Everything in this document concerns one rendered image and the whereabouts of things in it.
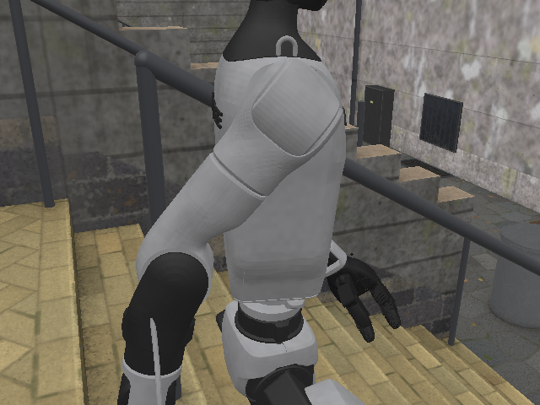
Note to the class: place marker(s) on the stairs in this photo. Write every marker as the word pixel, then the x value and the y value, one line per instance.
pixel 400 367

